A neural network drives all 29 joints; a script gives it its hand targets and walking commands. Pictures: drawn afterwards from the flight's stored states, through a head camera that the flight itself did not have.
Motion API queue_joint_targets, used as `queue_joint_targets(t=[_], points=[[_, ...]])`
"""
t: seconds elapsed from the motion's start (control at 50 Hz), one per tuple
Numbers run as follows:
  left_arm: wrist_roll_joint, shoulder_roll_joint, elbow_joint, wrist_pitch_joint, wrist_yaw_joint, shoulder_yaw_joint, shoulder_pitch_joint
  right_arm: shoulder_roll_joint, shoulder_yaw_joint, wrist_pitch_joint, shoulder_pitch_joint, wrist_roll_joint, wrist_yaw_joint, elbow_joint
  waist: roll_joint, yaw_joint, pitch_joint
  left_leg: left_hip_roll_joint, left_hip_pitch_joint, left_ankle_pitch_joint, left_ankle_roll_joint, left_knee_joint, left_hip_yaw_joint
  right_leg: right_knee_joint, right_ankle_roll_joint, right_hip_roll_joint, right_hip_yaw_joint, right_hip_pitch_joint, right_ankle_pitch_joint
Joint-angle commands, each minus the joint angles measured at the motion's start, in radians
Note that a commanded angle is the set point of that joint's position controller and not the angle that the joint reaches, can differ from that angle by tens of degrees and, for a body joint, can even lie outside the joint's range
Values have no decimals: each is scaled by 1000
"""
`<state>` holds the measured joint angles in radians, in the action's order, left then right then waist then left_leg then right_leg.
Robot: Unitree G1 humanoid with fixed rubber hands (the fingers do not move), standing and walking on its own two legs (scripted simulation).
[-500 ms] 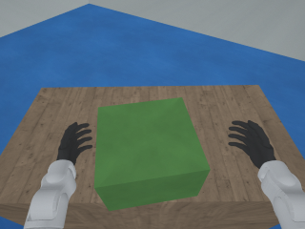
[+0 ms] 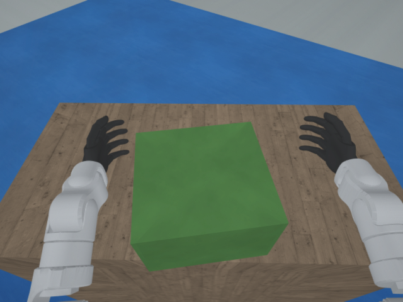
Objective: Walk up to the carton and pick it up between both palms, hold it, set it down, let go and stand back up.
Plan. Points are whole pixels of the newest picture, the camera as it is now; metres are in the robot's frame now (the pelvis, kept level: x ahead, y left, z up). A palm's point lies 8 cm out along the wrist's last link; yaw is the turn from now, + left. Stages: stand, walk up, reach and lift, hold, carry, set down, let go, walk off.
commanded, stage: reach and lift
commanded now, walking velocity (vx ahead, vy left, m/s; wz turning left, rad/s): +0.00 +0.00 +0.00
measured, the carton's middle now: (201, 194) +0.35 +0.07 -0.02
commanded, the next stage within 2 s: none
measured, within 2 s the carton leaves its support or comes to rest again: neither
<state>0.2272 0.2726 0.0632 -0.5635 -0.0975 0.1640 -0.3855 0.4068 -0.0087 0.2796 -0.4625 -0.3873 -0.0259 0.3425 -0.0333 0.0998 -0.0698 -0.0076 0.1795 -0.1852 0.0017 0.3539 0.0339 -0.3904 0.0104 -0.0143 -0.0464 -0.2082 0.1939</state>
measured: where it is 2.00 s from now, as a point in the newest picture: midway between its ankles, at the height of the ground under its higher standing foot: outside the picture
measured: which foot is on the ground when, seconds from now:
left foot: down 0.00-1.00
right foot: down 0.00-1.00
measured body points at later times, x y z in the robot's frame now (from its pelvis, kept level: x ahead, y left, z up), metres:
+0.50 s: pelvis +0.00 +0.00 +0.00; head +0.04 +0.02 +0.45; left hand +0.36 +0.28 +0.06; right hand +0.43 -0.17 +0.08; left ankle +0.00 +0.11 -0.75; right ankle +0.01 -0.11 -0.75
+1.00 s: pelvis +0.01 +0.01 -0.01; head +0.06 +0.01 +0.44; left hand +0.37 +0.27 +0.03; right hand +0.43 -0.16 +0.03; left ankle +0.00 +0.11 -0.74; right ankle +0.01 -0.11 -0.75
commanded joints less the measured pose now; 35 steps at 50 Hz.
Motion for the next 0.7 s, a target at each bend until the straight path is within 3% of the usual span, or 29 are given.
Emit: queue_joint_targets(t=[0.0, 0.06, 0.14, 0.16, 0.22, 0.3, 0.34, 0.4, 0.56, 0.6, 0.68], points=[[-27, 241, 5, 31, -16, 116, -532, 251, 94, -25, -576, -31, 4, -10, 63, 56, 548, 13, -22, 337, -42, 29, 5, 38, 24, -47, 3, 114, -199], [-31, 231, 15, 29, -25, 103, -571, 255, 96, -28, -624, -33, -1, 19, 68, 57, 585, 17, -40, 376, -47, 46, -2, 38, 30, -52, 10, 94, -215], [-43, 205, 106, 44, -23, 74, -589, 254, 102, -42, -643, -15, -7, 120, 72, 34, 588, 19, -69, 421, -59, 59, -17, 50, 29, -61, 28, 51, -222], [-52, 197, 112, 51, -20, 81, -552, 233, 72, -48, -615, -20, -7, 130, 63, 52, 580, 15, -79, 446, -58, 65, -15, 54, 28, -62, 27, 67, -239], [-87, 160, 203, 86, 2, 86, -466, 201, 50, -79, -543, -13, -13, 210, 66, 57, 539, 13, -102, 485, -63, 71, -15, 65, 24, -68, 34, 58, -245], [-106, 105, 302, 198, 30, 73, -426, 145, 25, -151, -509, 14, -29, 268, 59, 67, 507, 9, -79, 477, -59, 71, -7, 63, 21, -66, 41, 42, -219], [-92, 90, 260, 287, 35, 63, -441, 119, 20, -214, -538, 20, -34, 185, 53, 84, 606, 9, -70, 524, -58, 88, -3, 38, 18, -65, 39, 63, -267], [-75, 91, 310, 431, 38, 42, -463, 92, -1, -307, -550, 33, -40, 189, 55, 99, 712, 9, -49, 539, -58, 112, 6, 11, 18, -60, 31, 57, -302], [-72, 46, 665, 634, 46, -41, -506, 61, -37, -412, -534, 80, -28, 577, 111, 43, 618, 32, -28, 402, -76, 121, 1, 27, 41, -51, 50, -144, -80], [-45, 37, 685, 683, 42, -71, -527, 65, -39, -451, -564, 72, -21, 557, 108, 44, 620, 37, -19, 406, -83, 132, 3, 13, 39, -55, 57, -175, -75], [12, 65, 618, 770, 14, -103, -582, 91, -26, -536, -653, 57, -16, 376, 89, 64, 831, 44, -61, 515, -100, 184, -1, -13, 28, -73, 70, -215, -126]])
